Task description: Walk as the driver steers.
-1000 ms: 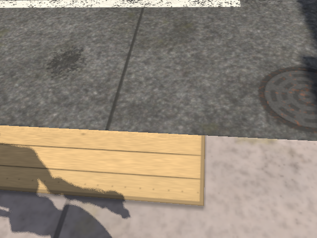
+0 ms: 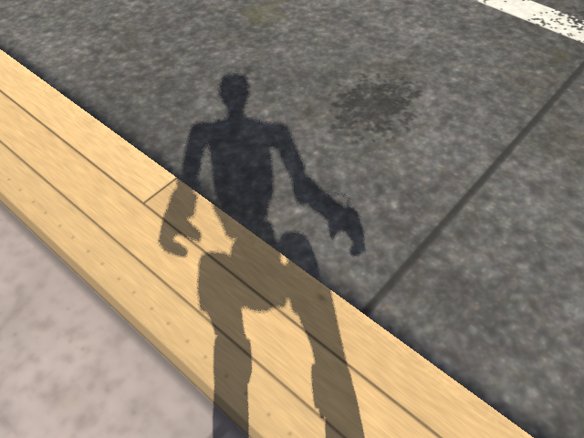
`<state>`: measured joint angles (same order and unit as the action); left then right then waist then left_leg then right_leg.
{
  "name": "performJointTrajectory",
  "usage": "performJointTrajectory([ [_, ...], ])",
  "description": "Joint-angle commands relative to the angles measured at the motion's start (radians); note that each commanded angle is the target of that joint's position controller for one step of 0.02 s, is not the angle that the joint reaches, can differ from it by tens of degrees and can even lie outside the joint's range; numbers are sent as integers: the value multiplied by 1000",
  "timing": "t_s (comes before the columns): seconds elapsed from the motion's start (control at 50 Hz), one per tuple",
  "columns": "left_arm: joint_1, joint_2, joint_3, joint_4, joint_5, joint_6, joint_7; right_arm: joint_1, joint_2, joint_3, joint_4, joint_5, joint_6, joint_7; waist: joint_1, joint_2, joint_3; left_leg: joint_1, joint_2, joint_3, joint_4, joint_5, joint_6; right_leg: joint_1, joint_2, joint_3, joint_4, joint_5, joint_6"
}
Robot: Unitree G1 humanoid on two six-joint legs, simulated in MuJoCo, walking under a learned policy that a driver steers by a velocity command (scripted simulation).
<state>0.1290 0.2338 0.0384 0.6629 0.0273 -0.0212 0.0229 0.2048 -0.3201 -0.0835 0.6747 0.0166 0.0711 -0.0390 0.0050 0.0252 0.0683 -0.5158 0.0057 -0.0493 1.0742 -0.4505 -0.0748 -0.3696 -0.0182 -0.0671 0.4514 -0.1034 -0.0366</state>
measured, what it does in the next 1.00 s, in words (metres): steps on the spot, turning right: left foot, then right foot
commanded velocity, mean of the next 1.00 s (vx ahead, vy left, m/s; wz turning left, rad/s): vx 0.01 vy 0.00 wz -0.35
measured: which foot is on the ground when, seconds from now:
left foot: up 0.00-0.12, down 0.14-0.50, up 0.52-0.98, down 1.00-1.00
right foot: down 0.00-0.16, up 0.18-0.46, down 0.48-1.00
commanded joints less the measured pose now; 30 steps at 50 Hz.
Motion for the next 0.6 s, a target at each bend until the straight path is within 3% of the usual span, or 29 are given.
performJointTrajectory([
  [0.02, -37, 167, 49, -54, -13, -3, 0, 52, -26, 1, -55, -10, -11, 8, -7, -163, -204, 107, 25, 16, -151, 38, 13, 148, -253, 194, -156, 184, -218],
  [0.06, -24, 164, 44, -34, -23, 3, -10, 46, -23, 6, -48, -15, -14, 17, 2, -173, -197, 179, 20, 28, -275, 59, 31, 127, -242, 208, -158, 99, -217],
  [0.1, -35, 135, 27, -15, -35, 6, -25, 85, -2, 11, -18, -22, -19, 26, -30, -160, -176, 310, 4, 49, -500, 176, 59, 69, -207, 198, -135, -33, -183],
  [0.12, -24, 115, 18, 1, -42, 6, -32, 111, 2, 12, -1, -28, -22, 31, -49, -153, -162, 409, -11, 62, -631, 259, 80, 11, -179, 186, -116, -94, -142],
  [0.14, 27, 91, 7, 23, -40, 0, -42, 115, -40, 7, -7, -41, -26, 28, -41, -114, -161, 509, 50, -17, -678, 327, 112, -64, -141, 171, -84, -164, -62],
  [0.16, 61, 57, -4, 18, -10, -6, -55, 115, -135, -8, -27, -51, -26, 16, 3, 88, -177, 548, 250, -216, -706, 463, 173, -124, -41, 85, 96, -331, 22],
  [0.18, 41, 86, 10, -2, -29, -5, -45, 34, -141, -12, -23, -61, -27, 17, 12, 249, -133, 269, 334, -248, -766, 296, 290, -50, -3, 55, 158, -402, 57],
  [0.2, 8, 153, 28, 4, -31, 3, -35, -56, -109, -6, -53, -61, -41, 18, 6, 199, -68, 200, 277, -200, -790, 207, 286, -2, -8, 66, 248, -341, 71],
  [0.24, 18, 178, 51, 21, -37, 25, -18, -56, -114, -14, -47, -48, -61, 8, -18, 196, -49, 252, 266, -158, -767, 349, 277, -108, 15, 57, 432, -378, 80],
  [0.26, 42, 180, 59, 21, -35, 37, -13, -48, -107, -15, -38, -37, -69, 5, -17, 181, -51, 286, 294, -158, -744, 495, 294, -153, 6, 83, 532, -417, 91],
  [0.28, 61, 157, 57, 23, -42, 44, -12, -39, -94, -12, -32, -30, -70, 1, -12, 148, -63, 323, 301, -140, -722, 613, 305, -181, 6, 94, 586, -438, 98],
  [0.32, 63, 119, 49, 14, -51, 51, -13, -46, -79, -13, -26, -21, -65, -5, -12, 116, -94, 400, 300, -98, -690, 683, 300, -210, -13, 86, 557, -412, 106],
  [0.34, 130, 65, 15, 34, 59, -6, -29, -20, -67, -11, -53, -49, -141, 10, -27, 31, -108, 387, 363, -141, -812, 493, 369, -174, -20, 47, 534, -296, 100],
  [0.36, 112, 57, 19, 34, 62, -23, -34, -37, -83, -22, -37, -41, -177, 4, -15, 52, -74, 362, 343, -131, -830, 333, 334, -126, -51, 65, 460, -281, 85],
  [0.38, 92, 70, 19, 31, 48, -30, -40, -73, -85, -27, -49, -37, -192, -5, -26, 74, -69, 353, 309, -88, -833, 270, 307, -95, -42, 37, 392, -277, 71],
  [0.42, 81, 109, 31, 21, 32, -37, -60, -63, -106, -38, -53, -48, -187, -18, -40, 79, -96, 413, 314, -65, -799, 279, 277, -42, -31, 25, 244, -287, 38],
  [0.44, 93, 112, 33, 23, 15, -40, -72, -65, -118, -44, -54, -47, -176, -21, -40, 74, -104, 442, 322, -57, -774, 309, 272, -13, -19, 11, 133, -236, 20],
  [0.48, 137, 129, 51, 24, -17, -67, -88, -49, -110, -36, -24, -53, -153, -15, -16, 31, -134, 395, 305, -7, -665, 294, 221, 170, 39, -9, -131, 77, -59],
  [0.5, 153, 197, 80, 6, -6, -80, -80, 32, -43, -21, -11, -79, -144, -10, -41, -54, -216, 325, 216, 110, -516, 187, 132, 348, -30, 82, -108, 400, -158],
  [0.52, 200, 375, 122, -42, -21, -95, -61, 22, 51, 12, -121, -87, -150, -8, -34, -276, -325, 59, 6, 211, -254, -201, -1, 581, -344, 541, -120, 818, -467],
  [0.54, 282, 316, 116, -6, 28, -122, -50, -91, -14, 0, -112, -68, -163, 2, 61, -60, -196, -114, -5, 21, -170, -279, -10, 563, -373, 569, -137, 628, -433],
  [0.56, 269, 277, 115, 16, 38, -137, -53, -153, -35, -8, -110, -48, -160, -4, 61, -79, -128, -145, 29, -16, -56, -233, 3, 494, -316, 447, -133, 588, -349],
  [0.58, 205, 222, 100, 7, 22, -133, -61, -118, -102, -35, -94, -56, -158, -18, 18, -119, -137, -123, 36, -14, 26, -200, 8, 441, -286, 392, -131, 612, -314],
  [0.6, 156, 179, 80, -5, -5, -124, -65, -87, -120, -44, -78, -77, -155, -25, -21, -132, -139, -83, 36, -27, 50, -147, 19, 371, -269, 359, -142, 631, -288],
])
